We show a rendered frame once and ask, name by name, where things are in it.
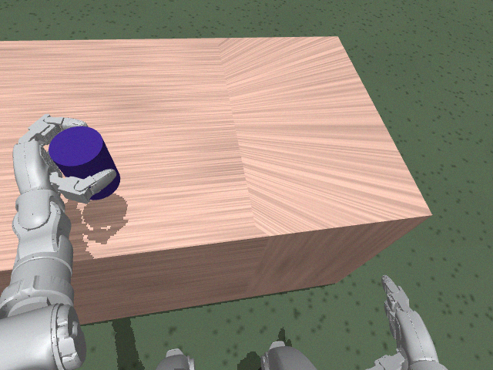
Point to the left robot hand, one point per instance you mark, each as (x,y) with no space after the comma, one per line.
(34,168)

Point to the left robot arm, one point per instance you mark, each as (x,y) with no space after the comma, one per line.
(39,327)

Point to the right robot hand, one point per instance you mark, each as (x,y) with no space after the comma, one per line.
(414,342)

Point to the can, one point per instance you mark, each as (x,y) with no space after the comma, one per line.
(81,152)

